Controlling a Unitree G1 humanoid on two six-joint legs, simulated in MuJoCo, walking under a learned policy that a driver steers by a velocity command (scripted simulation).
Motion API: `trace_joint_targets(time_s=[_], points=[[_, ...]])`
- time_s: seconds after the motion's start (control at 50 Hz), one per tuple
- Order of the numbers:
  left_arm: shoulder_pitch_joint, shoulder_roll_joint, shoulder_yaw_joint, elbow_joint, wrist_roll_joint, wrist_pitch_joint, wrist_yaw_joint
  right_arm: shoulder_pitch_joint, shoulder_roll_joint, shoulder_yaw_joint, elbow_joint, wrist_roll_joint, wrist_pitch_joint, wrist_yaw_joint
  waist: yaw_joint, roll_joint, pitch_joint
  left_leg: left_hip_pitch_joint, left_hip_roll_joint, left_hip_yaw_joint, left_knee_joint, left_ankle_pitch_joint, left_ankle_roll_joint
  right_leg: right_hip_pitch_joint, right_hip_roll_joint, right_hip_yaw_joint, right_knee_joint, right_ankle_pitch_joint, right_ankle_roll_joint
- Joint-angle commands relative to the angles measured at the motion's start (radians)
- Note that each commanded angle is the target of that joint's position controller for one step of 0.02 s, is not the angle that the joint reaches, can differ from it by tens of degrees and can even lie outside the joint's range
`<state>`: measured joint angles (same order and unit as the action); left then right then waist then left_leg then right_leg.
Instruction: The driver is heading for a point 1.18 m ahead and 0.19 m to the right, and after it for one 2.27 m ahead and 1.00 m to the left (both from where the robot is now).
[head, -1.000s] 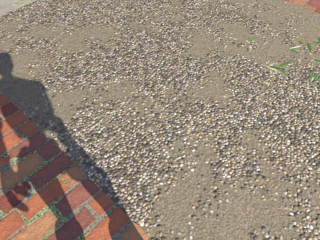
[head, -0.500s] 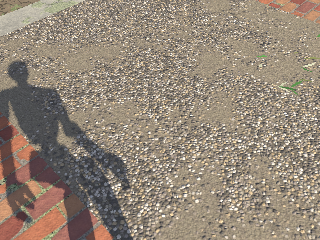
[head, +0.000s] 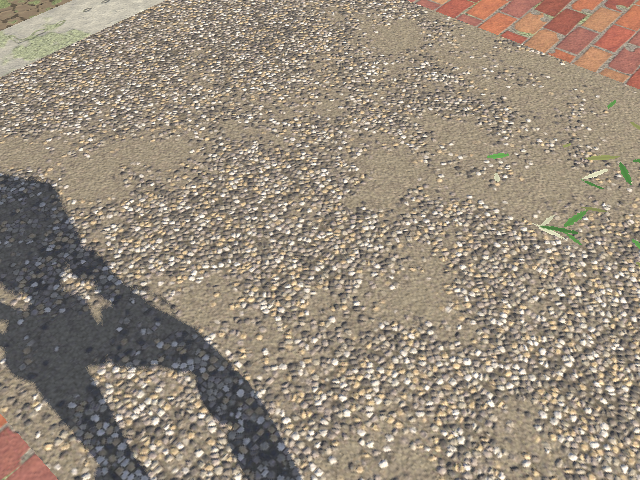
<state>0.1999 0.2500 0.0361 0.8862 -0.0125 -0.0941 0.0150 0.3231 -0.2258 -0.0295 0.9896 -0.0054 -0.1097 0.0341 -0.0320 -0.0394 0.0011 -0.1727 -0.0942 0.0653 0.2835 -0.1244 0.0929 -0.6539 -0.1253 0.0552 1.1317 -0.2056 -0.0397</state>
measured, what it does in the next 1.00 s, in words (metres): walks ahead: right foot, then left foot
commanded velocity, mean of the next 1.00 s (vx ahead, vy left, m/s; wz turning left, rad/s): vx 0.50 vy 0.00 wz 0.00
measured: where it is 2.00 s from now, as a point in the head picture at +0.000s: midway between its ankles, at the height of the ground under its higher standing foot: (353, 268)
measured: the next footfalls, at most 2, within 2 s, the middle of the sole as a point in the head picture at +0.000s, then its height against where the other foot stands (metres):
right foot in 0.30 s outside the picture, level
left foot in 0.86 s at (289, 423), level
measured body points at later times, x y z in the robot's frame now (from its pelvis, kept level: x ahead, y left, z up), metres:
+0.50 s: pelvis +0.27 -0.08 +0.00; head +0.29 -0.10 +0.45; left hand +0.33 +0.18 -0.12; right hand +0.37 -0.35 -0.14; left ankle +0.29 +0.08 -0.66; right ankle +0.29 -0.16 -0.74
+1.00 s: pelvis +0.55 -0.01 -0.01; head +0.58 +0.00 +0.44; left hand +0.59 +0.25 -0.15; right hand +0.66 -0.27 -0.13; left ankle +0.60 +0.07 -0.74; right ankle +0.46 -0.16 -0.65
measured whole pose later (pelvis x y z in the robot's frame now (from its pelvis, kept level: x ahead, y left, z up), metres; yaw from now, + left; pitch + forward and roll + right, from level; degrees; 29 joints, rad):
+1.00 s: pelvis +0.55 -0.01 -0.01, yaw +1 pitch +2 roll +0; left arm 0.29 0.26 0.05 0.95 -0.02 -0.10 0.00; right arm 0.19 -0.24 -0.05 0.91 0.00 -0.10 0.03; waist 0.00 -0.03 0.02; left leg -0.34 -0.04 0.07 0.45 -0.14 0.07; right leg -0.43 -0.06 0.03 1.19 -0.34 -0.05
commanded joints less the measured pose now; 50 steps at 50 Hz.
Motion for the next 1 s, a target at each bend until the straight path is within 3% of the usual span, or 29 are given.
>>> trace_joint_targets(time_s=[0.02,0.1,0.2,0.24,0.26,0.28,0.3,0.32,0.34,0.36,0.38,0.4,0.42,0.46,0.5,0.56,0.64,0.74,0.8,0.82,0.84,0.86,0.88,0.9,0.92,0.94,0.96,1.0], points=[[0.033,0.042,0.012,-0.042,0.012,0.005,0.006,-0.041,-0.134,-0.022,-0.056,0.002,-0.017,-0.020,0.047,0.074,0.054,-0.101,0.282,-0.211,-0.202,0.069,0.172,-0.022,-0.042,0.003,-0.148,0.158,0.027],[-0.127,0.028,0.006,-0.083,0.003,-0.006,-0.005,0.038,-0.162,-0.027,-0.039,0.018,-0.004,-0.033,-0.012,0.077,0.054,-0.020,0.265,-0.160,-0.184,0.082,0.126,0.013,0.004,-0.036,-0.430,0.306,0.036],[-0.249,0.044,0.003,-0.132,-0.010,-0.015,-0.035,0.111,-0.171,-0.032,-0.005,0.026,0.017,-0.035,-0.048,0.094,0.080,0.142,0.328,-0.180,-0.110,0.056,0.112,0.009,0.032,-0.042,-0.577,0.218,0.015],[-0.223,0.066,0.010,-0.137,-0.010,-0.024,-0.045,0.101,-0.183,-0.038,-0.004,0.027,0.027,-0.038,-0.020,0.108,0.066,0.185,0.351,-0.194,-0.054,0.109,0.096,0.068,0.049,-0.052,-0.619,0.139,-0.014],[-0.166,0.085,0.020,-0.125,-0.009,-0.028,-0.047,0.080,-0.190,-0.040,-0.008,0.026,0.033,-0.038,0.019,0.117,0.036,0.185,0.342,-0.182,0.012,0.228,0.082,0.159,0.074,-0.074,-0.640,0.112,-0.031],[-0.032,0.122,0.043,-0.084,-0.007,-0.031,-0.043,0.063,-0.176,-0.034,-0.014,0.021,0.038,-0.038,0.085,0.107,-0.040,0.164,0.293,-0.141,0.168,0.389,0.059,0.333,0.107,-0.098,-0.661,0.105,-0.056],[0.174,0.197,0.070,-0.034,0.000,-0.033,-0.035,0.053,-0.136,-0.016,-0.037,0.007,0.038,-0.038,0.162,0.045,-0.188,0.012,0.232,-0.082,0.450,0.336,0.022,0.630,0.001,0.019,-0.636,0.127,-0.116],[0.298,0.310,0.098,-0.010,0.015,-0.023,-0.034,0.155,-0.017,0.020,-0.055,0.003,0.015,-0.028,0.142,-0.211,-0.326,-0.415,0.058,-0.014,0.852,-0.072,-0.058,1.026,-0.243,0.457,-0.703,0.022,-0.274],[0.312,0.224,0.074,-0.005,0.012,-0.023,-0.038,0.153,-0.067,0.011,-0.038,0.022,-0.013,-0.023,0.151,-0.213,-0.384,-0.555,0.050,-0.169,1.011,-0.422,-0.046,1.059,-0.286,0.692,-0.832,-0.068,-0.305],[0.214,0.164,0.054,-0.022,0.007,-0.025,-0.038,0.060,-0.159,-0.013,-0.065,0.048,-0.026,-0.019,0.129,-0.142,-0.227,-0.637,0.115,-0.180,1.063,-0.359,-0.024,0.929,-0.253,0.544,-0.839,-0.069,-0.245],[0.114,0.127,0.040,-0.046,0.005,-0.022,-0.039,-0.004,-0.164,-0.016,-0.081,0.048,-0.027,-0.024,0.098,-0.070,-0.146,-0.611,0.172,-0.152,1.029,-0.258,-0.019,0.781,-0.210,0.394,-0.858,0.005,-0.210],[0.049,0.094,0.030,-0.056,0.008,-0.021,-0.044,-0.036,-0.149,-0.020,-0.085,0.034,-0.020,-0.030,0.070,-0.020,-0.080,-0.571,0.204,-0.136,0.962,-0.189,-0.025,0.650,-0.164,0.295,-0.897,0.072,-0.192],[0.021,0.072,0.022,-0.056,0.014,-0.023,-0.048,-0.028,-0.134,-0.025,-0.083,0.024,-0.005,-0.035,0.037,-0.033,-0.049,-0.508,0.233,-0.139,0.902,-0.141,-0.029,0.563,-0.123,0.219,-0.933,0.117,-0.171],[0.042,0.072,0.024,-0.032,0.017,-0.028,-0.052,0.006,-0.089,-0.022,-0.073,0.020,0.020,-0.037,0.012,-0.043,-0.031,-0.448,0.236,-0.122,0.860,-0.095,-0.043,0.489,-0.091,0.144,-0.974,0.204,-0.178],[0.081,0.101,0.032,-0.008,0.018,-0.031,-0.044,-0.029,-0.089,-0.027,-0.090,0.015,0.030,-0.041,0.008,-0.025,-0.006,-0.496,0.239,-0.117,0.796,-0.030,-0.058,0.490,-0.088,0.097,-0.993,0.293,-0.190],[0.131,0.113,0.033,0.015,0.015,-0.021,-0.026,-0.148,-0.082,-0.029,-0.132,0.009,0.028,-0.039,0.032,-0.016,0.020,-0.568,0.239,-0.114,0.621,0.102,-0.074,0.532,-0.084,0.057,-1.006,0.329,-0.181],[0.186,0.129,0.035,0.040,0.006,-0.014,-0.014,-0.291,-0.065,-0.021,-0.170,0.016,0.021,-0.027,0.075,-0.020,0.052,-0.526,0.204,-0.080,0.396,0.238,-0.072,0.558,-0.067,0.010,-1.027,0.259,-0.157],[0.253,0.137,0.043,0.086,-0.003,0.005,-0.005,-0.410,-0.072,-0.016,-0.220,0.026,0.009,-0.001,0.101,-0.021,0.098,-0.556,0.185,-0.080,0.273,0.174,-0.045,0.709,-0.127,0.018,-0.975,0.260,-0.150],[0.227,0.156,0.052,0.088,-0.006,0.018,0.000,-0.370,-0.101,-0.026,-0.222,0.026,-0.001,0.011,0.059,-0.040,0.062,-0.440,0.151,-0.052,0.233,0.067,-0.009,0.755,-0.145,0.014,-0.887,0.429,-0.126],[0.205,0.164,0.054,0.084,-0.004,0.023,0.000,-0.297,-0.125,-0.040,-0.203,0.025,-0.003,0.010,0.015,-0.054,0.014,-0.317,0.116,-0.021,0.225,0.049,0.008,0.746,-0.129,-0.003,-0.803,0.596,-0.113],[0.189,0.147,0.047,0.078,0.000,0.029,0.000,-0.139,-0.165,-0.064,-0.152,0.024,-0.002,0.004,-0.059,-0.042,-0.076,-0.106,0.083,0.003,0.214,0.060,0.034,0.698,-0.076,-0.042,-0.624,0.705,-0.089],[0.190,0.119,0.032,0.056,0.013,0.029,-0.001,0.052,-0.236,-0.088,-0.108,0.014,-0.001,-0.006,-0.124,0.039,-0.218,0.213,0.225,-0.159,0.242,0.081,0.093,0.495,-0.017,-0.083,-0.330,0.508,-0.054],[0.317,-0.017,-0.007,0.052,0.013,0.006,-0.015,0.149,-0.316,-0.106,-0.082,0.006,0.006,-0.005,-0.070,0.300,-0.361,0.581,0.467,-0.641,0.144,-0.107,0.258,0.073,0.173,-0.083,0.062,-0.096,0.019],[0.279,0.050,0.007,0.067,-0.006,-0.021,-0.020,0.133,-0.228,-0.078,-0.086,0.013,0.006,-0.004,-0.090,0.265,-0.383,0.582,0.481,-0.798,0.029,-0.176,0.248,-0.046,0.165,0.071,0.206,-0.351,0.002],[0.182,0.123,0.027,0.032,-0.031,-0.037,-0.022,0.044,-0.185,-0.065,-0.100,0.018,0.003,-0.006,-0.074,0.216,-0.230,0.451,0.451,-0.648,0.017,-0.151,0.195,-0.119,0.109,0.065,0.237,-0.291,-0.017],[0.116,0.130,0.028,0.013,-0.032,-0.041,-0.015,-0.049,-0.154,-0.054,-0.123,0.015,0.002,-0.007,-0.041,0.127,-0.145,0.292,0.415,-0.513,-0.004,-0.059,0.165,-0.090,0.050,0.032,0.193,-0.191,-0.022],[0.081,0.122,0.035,0.008,-0.016,-0.035,-0.007,-0.105,-0.124,-0.045,-0.129,0.006,0.000,-0.002,-0.011,0.081,-0.078,0.151,0.376,-0.420,-0.038,0.024,0.149,-0.045,0.016,0.018,0.128,-0.129,-0.019],[0.125,0.081,0.039,0.016,-0.006,-0.006,-0.003,-0.125,-0.090,-0.035,-0.117,-0.005,-0.006,0.004,0.042,0.119,-0.054,0.023,0.325,-0.321,-0.097,0.070,0.135,0.064,-0.021,0.023,0.049,-0.068,-0.017]])
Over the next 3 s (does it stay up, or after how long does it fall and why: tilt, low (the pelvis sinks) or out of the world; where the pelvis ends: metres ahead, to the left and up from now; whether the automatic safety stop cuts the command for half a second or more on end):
stays up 1.63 -0.10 -0.03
